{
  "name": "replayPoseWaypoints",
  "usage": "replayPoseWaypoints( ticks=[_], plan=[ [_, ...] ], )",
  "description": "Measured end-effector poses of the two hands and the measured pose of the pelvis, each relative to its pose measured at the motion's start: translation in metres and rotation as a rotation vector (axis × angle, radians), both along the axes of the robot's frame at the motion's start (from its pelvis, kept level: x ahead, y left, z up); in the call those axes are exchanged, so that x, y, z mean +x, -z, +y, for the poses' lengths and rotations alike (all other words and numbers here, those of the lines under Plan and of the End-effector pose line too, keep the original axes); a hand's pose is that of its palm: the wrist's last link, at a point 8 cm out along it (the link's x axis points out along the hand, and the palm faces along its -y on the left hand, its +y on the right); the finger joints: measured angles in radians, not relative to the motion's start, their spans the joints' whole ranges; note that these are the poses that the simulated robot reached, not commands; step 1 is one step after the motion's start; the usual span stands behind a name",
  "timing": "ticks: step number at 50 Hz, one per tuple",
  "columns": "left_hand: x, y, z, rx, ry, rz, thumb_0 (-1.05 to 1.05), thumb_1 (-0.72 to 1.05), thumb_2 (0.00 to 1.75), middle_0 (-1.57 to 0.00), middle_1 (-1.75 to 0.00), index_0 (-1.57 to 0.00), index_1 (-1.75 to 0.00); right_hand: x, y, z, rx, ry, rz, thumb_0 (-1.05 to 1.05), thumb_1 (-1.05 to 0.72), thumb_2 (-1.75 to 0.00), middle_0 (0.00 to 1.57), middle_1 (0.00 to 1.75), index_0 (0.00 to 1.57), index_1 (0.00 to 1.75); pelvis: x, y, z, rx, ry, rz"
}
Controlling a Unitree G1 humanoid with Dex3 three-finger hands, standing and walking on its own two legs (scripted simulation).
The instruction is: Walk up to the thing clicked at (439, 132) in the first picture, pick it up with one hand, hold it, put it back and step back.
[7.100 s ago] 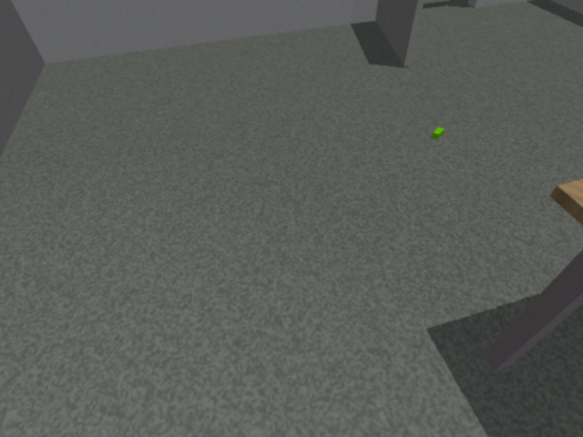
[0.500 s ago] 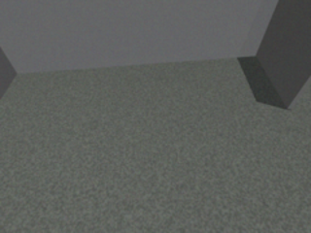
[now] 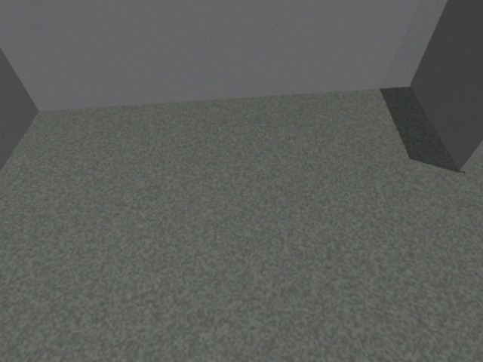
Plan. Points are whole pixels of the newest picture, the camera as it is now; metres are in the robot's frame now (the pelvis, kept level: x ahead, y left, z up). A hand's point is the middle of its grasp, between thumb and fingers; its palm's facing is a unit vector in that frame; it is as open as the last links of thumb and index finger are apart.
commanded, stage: stand
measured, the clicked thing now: out of the picture +0.38 -1.11 -0.76
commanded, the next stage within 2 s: none
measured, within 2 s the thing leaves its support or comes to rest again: neither
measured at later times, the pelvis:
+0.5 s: pelvis +0.01 +0.00 +0.00, yaw +0 degrees
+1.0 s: pelvis +0.01 +0.00 +0.00, yaw +0 degrees
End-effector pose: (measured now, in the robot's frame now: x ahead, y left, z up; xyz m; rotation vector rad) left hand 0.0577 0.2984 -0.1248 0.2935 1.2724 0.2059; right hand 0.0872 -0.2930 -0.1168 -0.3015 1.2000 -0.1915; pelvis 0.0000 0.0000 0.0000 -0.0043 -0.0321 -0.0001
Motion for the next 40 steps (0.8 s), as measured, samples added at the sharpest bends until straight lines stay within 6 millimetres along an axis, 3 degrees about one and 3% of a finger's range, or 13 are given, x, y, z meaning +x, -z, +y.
replayPoseWaypoints(
  ticks=[40],
  plan=[
    [0.015,-0.001,-0.001,0.001,0.008,-0.022,0.0,0.91,0.9,-0.2,-0.3,-0.2,-0.3,0.003,-0.001,-0.002,-0.009,0.002,0.015,0.01,-0.9,-0.9,0.21,0.3,0.21,0.29,0.011,0.0,0.0,0.001,-0.006,-0.005]
  ],
)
